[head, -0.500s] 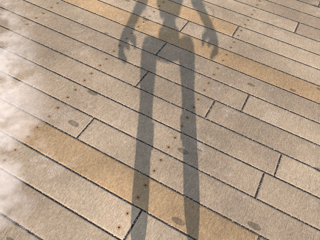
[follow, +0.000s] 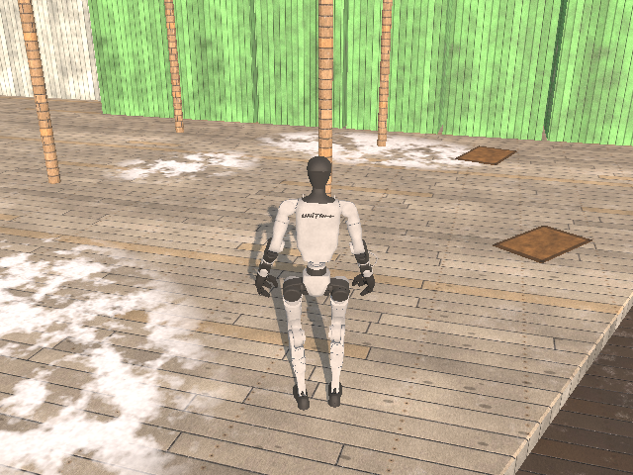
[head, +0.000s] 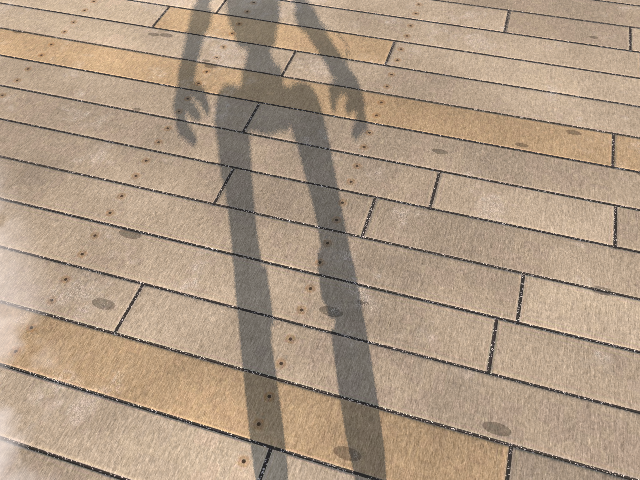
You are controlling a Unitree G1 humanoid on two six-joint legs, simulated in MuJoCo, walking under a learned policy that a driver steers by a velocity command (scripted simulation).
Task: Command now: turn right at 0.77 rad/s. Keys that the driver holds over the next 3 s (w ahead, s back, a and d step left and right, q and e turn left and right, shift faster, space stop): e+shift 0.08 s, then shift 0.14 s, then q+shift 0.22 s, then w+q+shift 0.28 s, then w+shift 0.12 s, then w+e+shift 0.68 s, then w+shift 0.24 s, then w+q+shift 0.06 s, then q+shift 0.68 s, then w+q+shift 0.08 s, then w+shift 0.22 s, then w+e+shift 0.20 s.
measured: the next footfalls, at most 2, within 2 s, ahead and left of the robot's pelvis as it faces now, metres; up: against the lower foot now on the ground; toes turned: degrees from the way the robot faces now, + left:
right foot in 0.04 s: +0.03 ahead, -0.10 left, +0.00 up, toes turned -6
left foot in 0.60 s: +0.06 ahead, +0.08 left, +0.00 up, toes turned +4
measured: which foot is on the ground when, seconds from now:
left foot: down 0.00-0.04, up 0.06-0.58, down 0.60-1.00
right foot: up 0.00-0.02, down 0.04-0.60, up 0.62-1.00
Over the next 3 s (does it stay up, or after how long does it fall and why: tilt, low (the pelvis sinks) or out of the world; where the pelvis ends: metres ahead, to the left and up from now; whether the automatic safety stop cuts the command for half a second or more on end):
stays up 1.54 -0.01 0.01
